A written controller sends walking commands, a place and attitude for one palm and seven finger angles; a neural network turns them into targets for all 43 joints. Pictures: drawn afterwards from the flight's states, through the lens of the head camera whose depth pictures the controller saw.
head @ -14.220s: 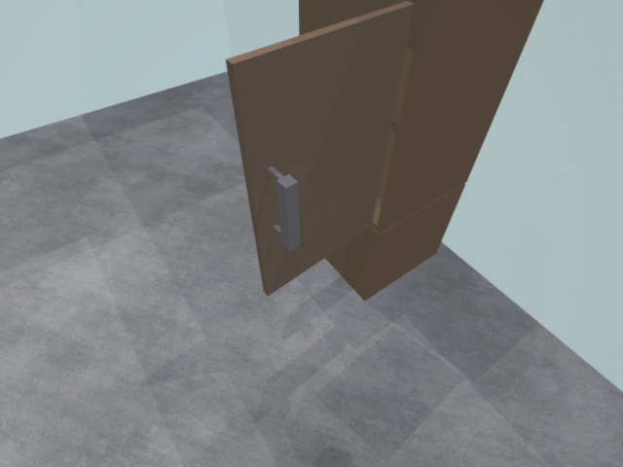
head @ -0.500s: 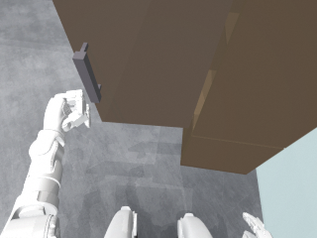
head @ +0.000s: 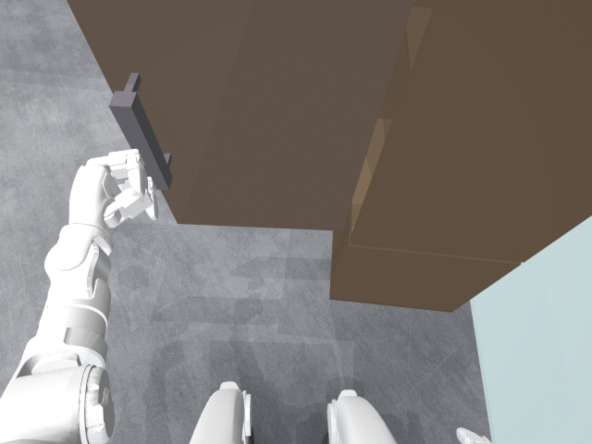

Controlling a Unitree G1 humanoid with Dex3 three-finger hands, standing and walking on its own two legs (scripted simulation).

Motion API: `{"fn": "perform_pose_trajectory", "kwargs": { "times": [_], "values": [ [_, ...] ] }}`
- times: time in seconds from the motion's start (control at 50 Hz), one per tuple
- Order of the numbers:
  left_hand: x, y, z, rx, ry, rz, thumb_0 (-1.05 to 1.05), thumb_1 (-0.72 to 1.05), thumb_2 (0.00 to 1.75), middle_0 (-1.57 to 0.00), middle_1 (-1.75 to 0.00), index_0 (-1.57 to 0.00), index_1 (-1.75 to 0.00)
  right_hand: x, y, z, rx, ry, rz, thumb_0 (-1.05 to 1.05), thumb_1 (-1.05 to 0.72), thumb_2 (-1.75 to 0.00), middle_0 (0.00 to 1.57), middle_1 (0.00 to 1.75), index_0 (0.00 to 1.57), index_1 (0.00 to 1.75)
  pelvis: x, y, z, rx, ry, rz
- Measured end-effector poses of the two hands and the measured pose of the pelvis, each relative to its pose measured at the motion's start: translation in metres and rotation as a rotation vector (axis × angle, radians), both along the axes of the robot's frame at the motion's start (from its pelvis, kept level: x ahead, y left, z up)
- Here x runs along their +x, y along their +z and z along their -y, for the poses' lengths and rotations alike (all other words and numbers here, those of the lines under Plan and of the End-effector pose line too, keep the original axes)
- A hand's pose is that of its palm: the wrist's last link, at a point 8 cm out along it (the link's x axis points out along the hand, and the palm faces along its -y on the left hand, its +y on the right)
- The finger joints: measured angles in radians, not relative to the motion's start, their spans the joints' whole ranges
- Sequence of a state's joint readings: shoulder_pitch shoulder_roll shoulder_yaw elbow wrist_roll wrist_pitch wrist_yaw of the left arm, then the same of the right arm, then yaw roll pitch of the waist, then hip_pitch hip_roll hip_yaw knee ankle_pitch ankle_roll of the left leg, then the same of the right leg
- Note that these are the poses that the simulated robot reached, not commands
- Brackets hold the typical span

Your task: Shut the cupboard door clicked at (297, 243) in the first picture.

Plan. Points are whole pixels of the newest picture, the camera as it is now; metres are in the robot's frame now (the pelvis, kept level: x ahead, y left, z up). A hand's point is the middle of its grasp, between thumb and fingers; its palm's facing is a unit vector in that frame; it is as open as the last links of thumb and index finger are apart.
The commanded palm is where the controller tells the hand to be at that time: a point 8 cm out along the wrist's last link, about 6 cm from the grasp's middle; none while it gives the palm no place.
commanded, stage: bring the fist close to the handle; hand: left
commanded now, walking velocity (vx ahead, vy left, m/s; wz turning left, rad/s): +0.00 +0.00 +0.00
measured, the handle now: (149, 135) +0.53 +0.22 +0.06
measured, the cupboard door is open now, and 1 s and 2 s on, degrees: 94 83 71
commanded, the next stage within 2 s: push the door shut along its arc in 0.04 s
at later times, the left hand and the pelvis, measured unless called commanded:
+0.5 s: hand (156, 174) +0.46 +0.19 +0.06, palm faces -0.12 -0.99 -0.02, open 3.1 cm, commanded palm +0.46 +0.23 +0.06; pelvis -0.01 +0.00 -0.01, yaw +0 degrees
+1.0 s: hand (171, 146) +0.51 +0.18 +0.06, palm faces -0.22 -0.98 -0.03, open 3.2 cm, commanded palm +0.53 +0.19 +0.06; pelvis -0.02 +0.01 -0.03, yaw -1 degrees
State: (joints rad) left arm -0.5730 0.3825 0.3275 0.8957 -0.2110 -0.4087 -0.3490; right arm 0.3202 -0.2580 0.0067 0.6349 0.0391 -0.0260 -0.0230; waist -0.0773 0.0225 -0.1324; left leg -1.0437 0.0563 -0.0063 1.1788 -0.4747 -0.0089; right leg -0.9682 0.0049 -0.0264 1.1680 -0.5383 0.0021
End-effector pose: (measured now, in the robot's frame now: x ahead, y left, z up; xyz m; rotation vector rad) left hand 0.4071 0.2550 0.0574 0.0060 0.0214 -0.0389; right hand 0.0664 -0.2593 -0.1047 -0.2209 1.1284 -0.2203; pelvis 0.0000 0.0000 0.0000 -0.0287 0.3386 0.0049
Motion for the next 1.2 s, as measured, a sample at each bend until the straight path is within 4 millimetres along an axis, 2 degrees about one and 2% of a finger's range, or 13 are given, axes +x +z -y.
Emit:
{"fn": "perform_pose_trajectory", "kwargs": {
  "times": [0.22, 0.36, 0.58, 0.82, 1.02, 1.2],
  "values": [
    [0.007, 0.001, 0.004, -0.001, -0.029, -0.003, 0.01, 0.91, 0.9, -1.3, -1.5, -1.3, -1.5, 0.014, 0.001, 0.0, -0.012, 0.022, 0.029, 0.01, -0.9, -0.9, 0.2, 0.3, 0.2, 0.29, -0.002, -0.001, -0.001, -0.007, 0.01, -0.004],
    [0.026, 0.0, 0.008, 0.003, -0.057, -0.018, 0.01, 0.9, 0.9, -1.3, -1.5, -1.3, -1.5, 0.014, -0.002, 0.0, -0.019, 0.022, 0.033, 0.01, -0.9, -0.9, 0.21, 0.3, 0.2, 0.29, -0.003, -0.006, 0.0, -0.011, 0.01, -0.019],
    [0.047, 0.002, 0.006, 0.016, -0.099, -0.028, 0.01, 0.9, 0.95, -1.29, -1.5, -1.3, -1.5, -0.018, -0.014, 0.003, -0.025, -0.003, -0.06, 0.01, -0.9, -0.9, 0.21, 0.3, 0.2, 0.29, -0.008, -0.015, -0.001, -0.021, 0.012, -0.051],
    [0.073, 0.006, 0.015, 0.02, -0.166, -0.035, 0.04, 0.95, 0.98, -1.3, -1.5, -1.3, -1.5, -0.056, -0.014, 0.005, -0.055, -0.041, -0.124, 0.01, -0.9, -0.9, 0.21, 0.3, 0.2, 0.29, -0.016, -0.022, -0.004, -0.037, 0.012, -0.078],
    [0.095, 0.007, 0.019, 0.032, -0.185, -0.039, 0.02, 0.92, 0.92, -1.29, -1.5, -1.33, -1.5, -0.077, -0.015, 0.0, -0.071, -0.053, -0.155, 0.01, -0.9, -0.9, 0.21, 0.3, 0.2, 0.29, -0.022, -0.029, -0.007, -0.047, 0.009, -0.108],
    [0.115, 0.009, 0.027, 0.033, -0.222, -0.047, 0.02, 0.91, 0.9, -1.29, -1.5, -1.32, -1.5, -0.088, -0.018, -0.005, -0.083, -0.061, -0.182, 0.01, -0.9, -0.9, 0.21, 0.3, 0.2, 0.29, -0.023, -0.035, -0.01, -0.056, 0.008, -0.137]
  ]
}}
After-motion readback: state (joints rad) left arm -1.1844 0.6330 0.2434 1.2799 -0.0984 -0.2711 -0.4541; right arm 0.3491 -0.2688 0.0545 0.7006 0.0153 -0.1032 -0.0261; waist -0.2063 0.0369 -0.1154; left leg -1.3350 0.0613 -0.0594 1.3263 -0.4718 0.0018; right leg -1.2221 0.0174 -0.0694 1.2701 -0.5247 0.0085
